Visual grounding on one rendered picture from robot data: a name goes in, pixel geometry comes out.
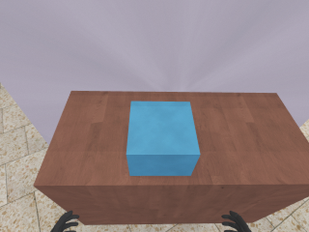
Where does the pedestal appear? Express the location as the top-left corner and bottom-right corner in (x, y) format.
(33, 91), (309, 225)

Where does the carton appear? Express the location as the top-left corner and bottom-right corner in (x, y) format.
(126, 101), (201, 176)

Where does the left robot hand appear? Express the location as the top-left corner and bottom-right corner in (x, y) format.
(50, 210), (79, 232)

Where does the right robot hand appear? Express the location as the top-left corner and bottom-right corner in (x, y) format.
(221, 211), (252, 232)

